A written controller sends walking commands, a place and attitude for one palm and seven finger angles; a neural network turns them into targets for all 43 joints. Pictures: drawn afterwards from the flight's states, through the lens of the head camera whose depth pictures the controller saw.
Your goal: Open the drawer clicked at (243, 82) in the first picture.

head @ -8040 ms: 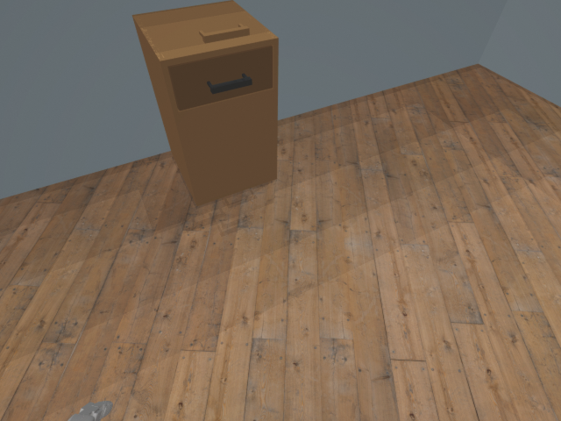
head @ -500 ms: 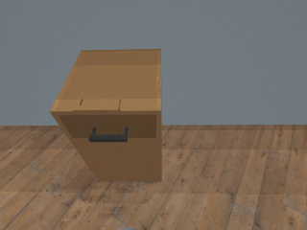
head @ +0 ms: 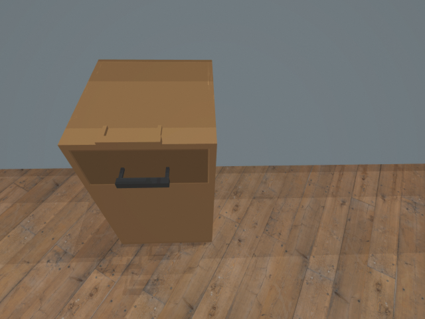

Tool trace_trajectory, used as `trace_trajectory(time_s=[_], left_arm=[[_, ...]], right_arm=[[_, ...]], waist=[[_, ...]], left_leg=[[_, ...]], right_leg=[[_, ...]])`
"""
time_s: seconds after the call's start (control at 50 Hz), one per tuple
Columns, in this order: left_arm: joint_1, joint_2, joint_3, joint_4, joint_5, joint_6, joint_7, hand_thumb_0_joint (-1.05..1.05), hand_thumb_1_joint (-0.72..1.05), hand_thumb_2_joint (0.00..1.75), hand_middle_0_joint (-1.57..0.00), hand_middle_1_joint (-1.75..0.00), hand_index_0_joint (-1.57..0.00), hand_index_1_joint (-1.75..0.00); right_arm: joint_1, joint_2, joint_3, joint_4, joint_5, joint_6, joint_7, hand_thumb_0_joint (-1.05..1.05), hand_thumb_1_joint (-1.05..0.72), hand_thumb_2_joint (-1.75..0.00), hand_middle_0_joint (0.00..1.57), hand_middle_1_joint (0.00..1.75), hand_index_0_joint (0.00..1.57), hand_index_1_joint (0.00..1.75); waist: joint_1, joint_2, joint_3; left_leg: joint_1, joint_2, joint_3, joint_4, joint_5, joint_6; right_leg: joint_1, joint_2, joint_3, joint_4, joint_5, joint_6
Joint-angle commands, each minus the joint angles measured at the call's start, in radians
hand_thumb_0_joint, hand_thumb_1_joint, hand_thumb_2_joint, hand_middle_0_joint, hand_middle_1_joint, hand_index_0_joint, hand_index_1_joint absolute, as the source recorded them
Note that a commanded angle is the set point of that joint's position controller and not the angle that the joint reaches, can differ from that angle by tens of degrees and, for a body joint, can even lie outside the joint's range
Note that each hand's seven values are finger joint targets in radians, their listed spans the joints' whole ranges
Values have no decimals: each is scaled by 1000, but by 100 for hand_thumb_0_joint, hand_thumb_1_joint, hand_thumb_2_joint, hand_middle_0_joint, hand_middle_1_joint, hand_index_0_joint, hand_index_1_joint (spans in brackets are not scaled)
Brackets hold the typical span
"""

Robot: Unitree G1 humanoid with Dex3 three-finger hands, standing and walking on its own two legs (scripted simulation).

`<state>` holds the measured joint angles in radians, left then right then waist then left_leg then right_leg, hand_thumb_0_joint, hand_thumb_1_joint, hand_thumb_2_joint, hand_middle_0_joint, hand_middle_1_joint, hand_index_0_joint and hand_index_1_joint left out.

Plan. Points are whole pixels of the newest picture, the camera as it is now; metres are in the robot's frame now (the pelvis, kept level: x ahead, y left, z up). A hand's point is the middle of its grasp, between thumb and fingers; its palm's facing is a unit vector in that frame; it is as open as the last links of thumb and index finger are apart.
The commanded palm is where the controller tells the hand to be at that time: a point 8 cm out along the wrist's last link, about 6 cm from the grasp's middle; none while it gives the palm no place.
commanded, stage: come to a stop and stand still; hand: left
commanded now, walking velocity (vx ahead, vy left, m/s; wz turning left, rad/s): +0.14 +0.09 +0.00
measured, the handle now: (143, 176) +0.52 +0.23 -0.17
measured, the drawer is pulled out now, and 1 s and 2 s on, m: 0.00 0.00 0.00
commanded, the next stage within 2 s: look again from close up in 0.78 s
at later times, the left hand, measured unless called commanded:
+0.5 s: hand out of the picture -0.02 +0.14 -0.18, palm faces +0.11 -0.97 -0.22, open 7.4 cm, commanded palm none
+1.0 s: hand out of the picture +0.03 +0.17 -0.18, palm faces +0.01 -0.98 -0.22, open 7.4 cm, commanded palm none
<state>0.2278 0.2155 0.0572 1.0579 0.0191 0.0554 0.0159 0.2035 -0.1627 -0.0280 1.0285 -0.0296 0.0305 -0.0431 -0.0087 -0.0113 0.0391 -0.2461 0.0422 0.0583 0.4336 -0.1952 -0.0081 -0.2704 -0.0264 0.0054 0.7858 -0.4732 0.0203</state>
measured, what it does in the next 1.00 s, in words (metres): steps on the spot: right foot, then left foot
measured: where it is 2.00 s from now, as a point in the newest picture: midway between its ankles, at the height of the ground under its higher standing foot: outside the picture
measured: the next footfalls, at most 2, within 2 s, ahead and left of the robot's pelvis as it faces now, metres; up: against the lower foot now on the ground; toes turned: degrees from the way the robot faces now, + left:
right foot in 0.06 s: -0.02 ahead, -0.13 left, +0.00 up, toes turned -1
left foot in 0.46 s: +0.07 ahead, +0.11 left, +0.00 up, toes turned +3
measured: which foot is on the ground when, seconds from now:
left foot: down 0.00-0.08, up 0.10-0.44, down 0.46-1.00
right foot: up 0.00-0.04, down 0.06-1.00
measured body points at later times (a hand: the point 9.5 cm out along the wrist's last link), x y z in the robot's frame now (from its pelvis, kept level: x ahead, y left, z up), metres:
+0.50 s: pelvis +0.02 -0.02 -0.01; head +0.05 -0.03 +0.44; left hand -0.03 +0.20 -0.17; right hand +0.05 -0.25 -0.17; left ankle +0.03 +0.11 -0.74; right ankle -0.06 -0.13 -0.74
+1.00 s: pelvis +0.01 -0.01 -0.01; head +0.03 -0.01 +0.44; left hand +0.03 +0.22 -0.16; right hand +0.04 -0.24 -0.16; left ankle +0.03 +0.11 -0.74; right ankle -0.06 -0.13 -0.74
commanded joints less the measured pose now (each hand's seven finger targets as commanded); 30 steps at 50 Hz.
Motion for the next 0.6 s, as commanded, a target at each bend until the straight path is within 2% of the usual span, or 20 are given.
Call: trace_trajectory(time_s=[0.0,0.02,0.04,0.06,0.08,0.1,0.12,0.16,0.2,0.26,0.3,0.36,0.4,0.42,0.44,0.46,0.48,0.5,0.54,0.58], left_arm=[[104,8,-7,-8,-6,-40,-6,0,90,90,-20,-30,-20,-30],[128,35,-8,10,-2,-51,-1,0,90,90,-20,-30,-20,-30],[123,89,-5,13,1,-62,5,0,90,90,-20,-30,-20,-30],[100,142,3,1,-1,-65,5,0,90,90,-20,-30,-20,-30],[75,161,4,-17,-1,-62,3,0,90,90,-20,-30,-20,-30],[74,148,7,-14,1,-71,4,0,90,90,-20,-30,-20,-30],[77,119,2,-3,0,-77,6,0,90,90,-20,-30,-20,-30],[83,94,-1,-3,0,-81,10,0,90,90,-20,-30,-20,-30],[98,85,1,-1,0,-86,14,0,90,90,-20,-30,-20,-30],[143,87,4,14,0,-87,24,0,90,90,-20,-30,-20,-30],[148,89,9,20,2,-83,31,0,90,90,-20,-30,-20,-30],[125,94,12,19,3,-74,37,0,90,90,-20,-30,-20,-30],[106,85,5,21,-6,-70,37,0,90,90,-20,-30,-20,-30],[120,60,1,19,-8,-67,37,0,90,90,-20,-30,-20,-30],[138,27,-8,22,-10,-65,37,0,90,90,-20,-30,-20,-30],[155,-6,-14,26,-10,-61,41,0,90,90,-20,-30,-20,-30],[157,-14,-18,31,-7,-56,42,0,90,90,-20,-30,-20,-30],[158,-13,-19,44,-6,-51,38,0,90,90,-20,-30,-20,-30],[159,10,-22,59,-6,-50,35,0,90,90,-20,-30,-20,-30],[154,19,-25,68,-6,-56,36,0,90,90,-20,-30,-20,-30]], right_arm=[[59,-169,-40,-8,5,-17,7,0,-90,-90,20,30,20,30],[71,-131,-34,0,13,-18,12,0,-90,-90,20,30,20,30],[65,-78,-19,-5,24,-21,16,0,-90,-90,20,30,20,30],[43,-57,-9,-22,18,-22,22,0,-90,-90,20,30,20,30],[32,-79,-15,-31,10,-20,30,0,-90,-90,20,30,20,30],[3,-81,-14,-29,4,-18,32,0,-90,-90,20,30,20,30],[15,-86,-15,-16,3,-20,29,0,-90,-90,20,30,20,30],[72,-78,-15,9,8,-26,27,0,-90,-90,20,30,20,30],[86,-72,-13,21,13,-28,27,0,-90,-90,20,30,20,30],[62,-74,-11,10,19,-25,23,0,-90,-90,20,30,20,30],[52,-74,-11,2,22,-22,20,0,-90,-90,20,30,20,30],[68,-63,-12,5,26,-20,19,0,-90,-90,20,30,20,30],[120,-62,-13,29,23,-29,13,0,-90,-90,20,30,20,30],[154,-91,-16,37,17,-41,9,0,-90,-90,20,30,20,30],[180,-123,-24,47,18,-45,5,0,-90,-90,20,30,20,30],[179,-144,-27,46,19,-42,0,0,-90,-90,20,30,20,30],[145,-144,-23,44,21,-36,-1,0,-90,-90,20,30,20,30],[100,-133,-17,42,22,-35,-2,0,-90,-90,20,30,20,30],[68,-106,-10,30,27,-32,-2,0,-90,-90,20,30,20,30],[69,-92,-7,36,25,-29,-2,0,-90,-90,20,30,20,30]], waist=[[18,153,-60],[21,83,-58],[18,-52,-41],[24,-164,25],[26,-104,57],[43,-179,119],[35,-177,153],[23,-140,146],[26,-115,117],[45,-120,74],[49,-125,47],[32,-137,19],[0,-122,-19],[-5,-60,-65],[-3,32,-115],[10,92,-119],[20,88,-64],[31,118,-33],[29,79,11],[15,15,22]], left_leg=[[20,151,-197,-121,-66,101],[-40,89,-140,-65,-125,52],[-106,21,-71,31,-170,7],[-134,-9,-27,92,-220,-10],[-108,1,-37,130,-224,-8],[-156,1,-47,179,-193,-5],[-177,10,-60,211,-180,-2],[-187,17,-59,246,-179,0],[-187,6,-50,272,-165,-9],[-195,3,-42,292,-176,-20],[-175,3,-40,265,-184,-22],[-73,-13,-21,138,-116,-22],[88,-29,2,-22,98,-15],[193,22,-32,-15,335,9],[289,114,-116,49,558,60],[278,178,-151,36,631,104],[209,183,-141,7,537,116],[174,156,-143,-4,487,108],[147,102,-102,12,434,74],[162,75,-78,26,390,44]], right_leg=[[145,23,-67,-388,200,-12],[225,-16,-21,-481,233,-19],[229,-134,141,-544,130,-59],[121,-242,257,-634,-8,-114],[31,-281,275,-665,-102,-148],[19,-256,306,-676,9,-154],[45,-261,289,-652,151,-165],[99,-258,217,-588,337,-178],[155,-247,161,-543,533,-174],[230,-270,136,-478,821,-182],[251,-281,132,-443,920,-192],[217,-251,97,-385,926,-166],[158,-187,57,-297,867,-113],[109,-130,31,-230,761,-80],[32,-75,-5,-197,536,-51],[21,-44,-25,-224,266,-32],[38,-33,-28,-261,125,-27],[47,-42,-29,-308,179,-25],[64,-69,9,-373,339,-34],[64,-85,28,-391,472,-42]])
